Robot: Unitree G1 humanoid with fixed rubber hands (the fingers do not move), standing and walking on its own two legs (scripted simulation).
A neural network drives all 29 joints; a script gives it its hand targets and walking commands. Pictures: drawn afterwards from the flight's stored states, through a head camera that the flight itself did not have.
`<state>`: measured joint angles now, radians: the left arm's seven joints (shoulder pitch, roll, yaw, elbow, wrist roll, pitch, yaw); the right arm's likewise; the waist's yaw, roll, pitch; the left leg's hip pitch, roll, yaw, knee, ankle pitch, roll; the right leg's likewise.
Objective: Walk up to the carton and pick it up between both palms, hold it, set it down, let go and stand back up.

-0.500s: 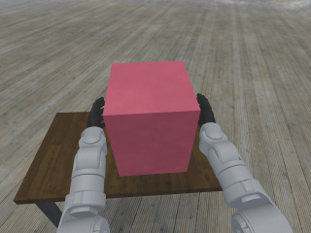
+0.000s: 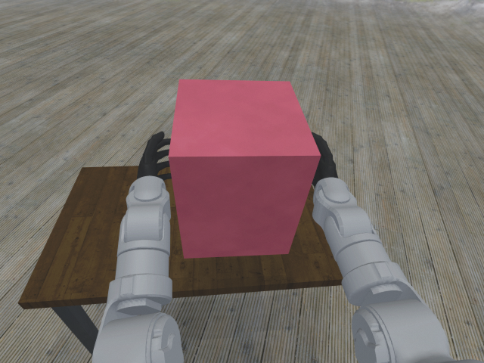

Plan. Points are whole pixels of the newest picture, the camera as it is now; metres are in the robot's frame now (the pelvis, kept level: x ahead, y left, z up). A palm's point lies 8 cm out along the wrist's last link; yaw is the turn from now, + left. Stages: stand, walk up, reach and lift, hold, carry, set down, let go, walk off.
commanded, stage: reach and lift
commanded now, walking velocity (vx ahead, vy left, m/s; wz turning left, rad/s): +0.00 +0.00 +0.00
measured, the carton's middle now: (236, 170) +0.43 +0.00 +0.13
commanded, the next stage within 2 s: hold in 0.92 s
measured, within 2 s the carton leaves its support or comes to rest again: neither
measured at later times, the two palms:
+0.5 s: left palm (151, 178) +0.38 +0.15 +0.16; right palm (325, 180) +0.37 -0.14 +0.15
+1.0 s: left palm (142, 174) +0.37 +0.15 +0.18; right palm (326, 174) +0.36 -0.14 +0.17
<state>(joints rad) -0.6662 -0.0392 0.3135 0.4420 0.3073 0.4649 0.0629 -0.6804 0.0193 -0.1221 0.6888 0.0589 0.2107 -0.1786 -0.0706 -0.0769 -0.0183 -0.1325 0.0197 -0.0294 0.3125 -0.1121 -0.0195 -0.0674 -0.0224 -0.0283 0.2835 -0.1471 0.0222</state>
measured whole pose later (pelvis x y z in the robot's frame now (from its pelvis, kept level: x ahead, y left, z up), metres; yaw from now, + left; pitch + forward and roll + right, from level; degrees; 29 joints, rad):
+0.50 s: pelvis +0.02 -0.01 +0.00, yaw +1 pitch -6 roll -1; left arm -0.53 -0.04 0.25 0.17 0.29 0.59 0.04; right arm -0.55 -0.02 0.05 0.43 0.20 0.29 -0.27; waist -0.10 -0.05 0.02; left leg -0.08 0.03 -0.05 0.36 -0.17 -0.03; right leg 0.01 -0.01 -0.05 0.28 -0.18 0.02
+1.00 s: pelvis +0.01 -0.01 +0.00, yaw +0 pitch -8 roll -1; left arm -0.57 -0.05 0.29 0.13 0.34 0.68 0.01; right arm -0.60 -0.01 0.03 0.44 0.19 0.35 -0.27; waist -0.09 -0.06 0.02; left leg -0.06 0.03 -0.04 0.34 -0.15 -0.03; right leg 0.03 -0.01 -0.04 0.27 -0.16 0.02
